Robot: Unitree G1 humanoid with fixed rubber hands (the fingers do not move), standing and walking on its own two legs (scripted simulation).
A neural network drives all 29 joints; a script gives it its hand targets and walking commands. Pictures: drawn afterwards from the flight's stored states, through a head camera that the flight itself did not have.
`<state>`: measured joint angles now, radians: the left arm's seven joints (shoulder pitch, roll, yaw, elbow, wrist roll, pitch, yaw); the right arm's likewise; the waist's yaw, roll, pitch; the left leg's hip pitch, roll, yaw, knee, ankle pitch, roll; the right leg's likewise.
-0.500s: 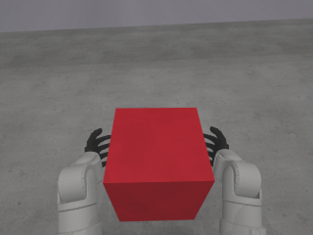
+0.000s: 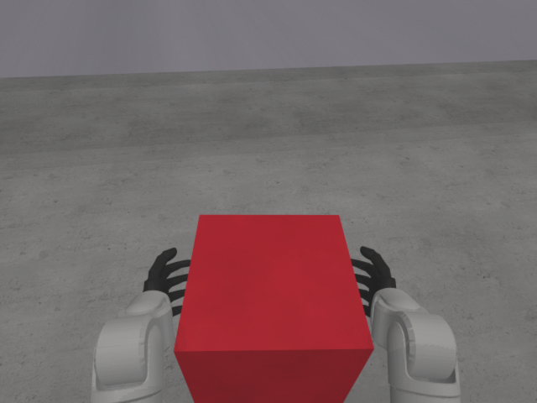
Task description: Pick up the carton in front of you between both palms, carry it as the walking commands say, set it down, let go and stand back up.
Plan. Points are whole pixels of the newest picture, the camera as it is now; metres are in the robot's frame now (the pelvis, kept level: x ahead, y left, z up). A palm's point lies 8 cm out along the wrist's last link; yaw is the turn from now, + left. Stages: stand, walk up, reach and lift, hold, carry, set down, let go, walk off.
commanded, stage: carry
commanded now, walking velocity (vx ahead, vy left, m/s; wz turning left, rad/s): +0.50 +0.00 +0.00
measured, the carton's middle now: (269, 318) +0.26 +0.00 +0.00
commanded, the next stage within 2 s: none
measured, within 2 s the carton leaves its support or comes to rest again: neither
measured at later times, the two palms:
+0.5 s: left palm (207, 151) +0.55 +0.11 +0.10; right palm (356, 148) +0.57 -0.18 +0.09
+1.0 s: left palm (202, 104) +0.78 +0.15 +0.07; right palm (321, 102) +0.79 -0.15 +0.08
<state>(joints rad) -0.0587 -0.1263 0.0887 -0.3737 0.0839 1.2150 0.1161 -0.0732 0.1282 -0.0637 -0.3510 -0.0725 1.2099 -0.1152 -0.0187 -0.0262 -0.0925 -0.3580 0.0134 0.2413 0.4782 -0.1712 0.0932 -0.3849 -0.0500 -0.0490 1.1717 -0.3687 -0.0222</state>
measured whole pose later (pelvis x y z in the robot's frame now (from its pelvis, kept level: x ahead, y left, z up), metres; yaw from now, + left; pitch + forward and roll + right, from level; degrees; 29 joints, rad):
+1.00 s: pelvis +0.53 +0.00 +0.00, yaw +2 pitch +3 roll +0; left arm -0.10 -0.13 0.08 -0.41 0.09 1.22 0.12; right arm -0.09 0.13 -0.08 -0.40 -0.07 1.19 -0.11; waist -0.01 -0.05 -0.04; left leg -0.38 0.02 0.23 0.45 -0.12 0.08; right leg -0.14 -0.07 -0.11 0.48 -0.36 0.03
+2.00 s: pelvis +0.51 -0.03 +0.00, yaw +1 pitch +1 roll +0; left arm -0.26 -0.15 0.21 0.18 0.25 0.71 0.02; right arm -0.26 0.15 -0.21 0.18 -0.24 0.70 0.00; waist 0.00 -0.01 -0.06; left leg -0.41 0.08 0.21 0.51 -0.13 0.04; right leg -0.17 -0.02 -0.11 0.55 -0.40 -0.01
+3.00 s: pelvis +0.64 -0.01 +0.02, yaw +0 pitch +4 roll -1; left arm -0.21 -0.14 0.17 0.08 0.21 0.73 0.03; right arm -0.21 0.14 -0.16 0.09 -0.20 0.72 -0.03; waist -0.03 0.01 -0.05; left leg -0.13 0.05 0.21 0.29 -0.23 0.03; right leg -0.49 -0.07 -0.10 0.77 -0.33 0.00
